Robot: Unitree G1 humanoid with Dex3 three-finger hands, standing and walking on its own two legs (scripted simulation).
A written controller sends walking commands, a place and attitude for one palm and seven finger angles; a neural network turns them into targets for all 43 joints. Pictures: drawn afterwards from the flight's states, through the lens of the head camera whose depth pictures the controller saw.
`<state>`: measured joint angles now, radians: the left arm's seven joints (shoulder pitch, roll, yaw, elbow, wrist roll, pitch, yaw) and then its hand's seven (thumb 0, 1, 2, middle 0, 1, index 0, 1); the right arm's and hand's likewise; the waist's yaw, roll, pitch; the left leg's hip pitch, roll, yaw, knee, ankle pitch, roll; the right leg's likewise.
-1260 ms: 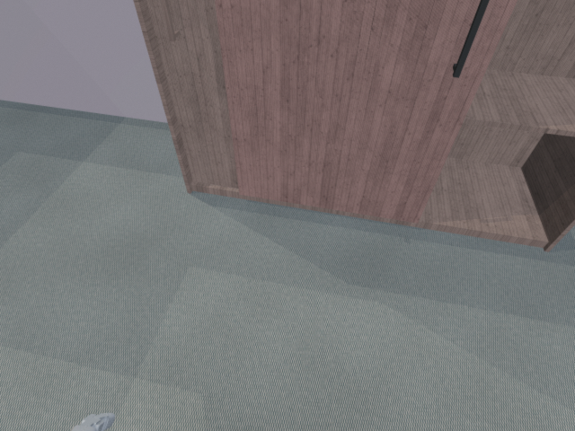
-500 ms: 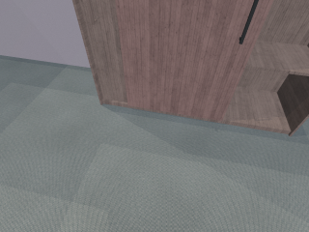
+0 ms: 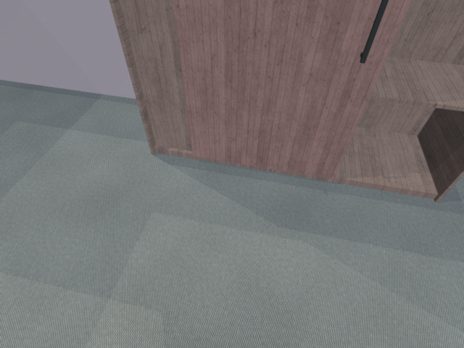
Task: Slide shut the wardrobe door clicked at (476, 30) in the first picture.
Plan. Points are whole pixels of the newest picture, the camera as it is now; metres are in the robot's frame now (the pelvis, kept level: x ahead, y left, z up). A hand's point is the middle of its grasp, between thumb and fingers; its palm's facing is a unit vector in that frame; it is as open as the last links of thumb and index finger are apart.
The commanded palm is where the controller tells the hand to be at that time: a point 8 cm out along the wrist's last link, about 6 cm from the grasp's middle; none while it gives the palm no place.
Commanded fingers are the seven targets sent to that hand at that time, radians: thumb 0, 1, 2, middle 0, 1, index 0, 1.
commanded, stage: look at it before walking up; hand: left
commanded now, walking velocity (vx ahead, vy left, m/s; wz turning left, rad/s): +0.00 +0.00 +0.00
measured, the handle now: (374, 24) +1.12 -0.44 +0.11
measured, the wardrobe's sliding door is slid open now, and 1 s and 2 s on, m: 0.56 0.56 0.56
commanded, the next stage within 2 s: walk to a spot facing it in 0.18 s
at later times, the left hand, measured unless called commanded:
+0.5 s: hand out of the picture +0.08 +0.23 -0.17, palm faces -0.08 -0.94 -0.32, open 7.4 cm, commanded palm none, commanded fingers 0.00 0.90 0.90 -0.20 -0.30 -0.20 -0.30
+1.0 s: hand out of the picture +0.11 +0.20 -0.18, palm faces -0.29 -0.93 -0.23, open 7.4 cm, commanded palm none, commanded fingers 0.00 0.90 0.90 -0.20 -0.30 -0.20 -0.30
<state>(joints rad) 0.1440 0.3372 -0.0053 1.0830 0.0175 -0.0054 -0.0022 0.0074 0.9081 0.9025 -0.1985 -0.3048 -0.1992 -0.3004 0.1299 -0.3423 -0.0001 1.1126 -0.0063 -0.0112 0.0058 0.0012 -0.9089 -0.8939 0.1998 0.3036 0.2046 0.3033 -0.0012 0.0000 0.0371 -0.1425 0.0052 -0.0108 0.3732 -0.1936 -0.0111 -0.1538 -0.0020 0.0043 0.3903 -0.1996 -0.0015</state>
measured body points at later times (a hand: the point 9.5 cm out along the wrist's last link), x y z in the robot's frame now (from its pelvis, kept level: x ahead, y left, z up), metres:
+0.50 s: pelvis +0.00 +0.00 -0.01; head +0.02 +0.00 +0.44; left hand +0.08 +0.28 -0.14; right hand +0.07 -0.29 -0.14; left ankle +0.01 +0.13 -0.75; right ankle +0.01 -0.12 -0.75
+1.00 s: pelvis -0.03 +0.02 -0.01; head +0.01 +0.03 +0.43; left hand +0.13 +0.25 -0.16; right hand -0.04 -0.24 -0.14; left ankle +0.00 +0.14 -0.75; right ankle -0.06 -0.09 -0.68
